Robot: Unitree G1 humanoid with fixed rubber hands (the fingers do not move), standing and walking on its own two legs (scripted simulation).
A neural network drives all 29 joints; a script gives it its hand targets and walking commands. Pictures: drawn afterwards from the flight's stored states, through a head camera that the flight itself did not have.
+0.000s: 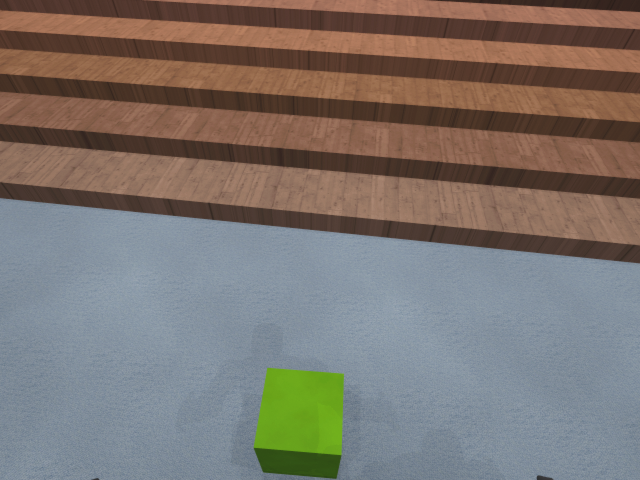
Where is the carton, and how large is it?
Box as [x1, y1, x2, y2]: [254, 368, 343, 478]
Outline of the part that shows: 267,368 254,442 254,449 262,470 264,472 335,478 341,454 343,374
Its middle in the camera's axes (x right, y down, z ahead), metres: -0.05 +0.51 +1.07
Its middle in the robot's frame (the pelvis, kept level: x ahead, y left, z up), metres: +0.41 +0.03 -0.66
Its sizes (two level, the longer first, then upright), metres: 0.210 0.200 0.250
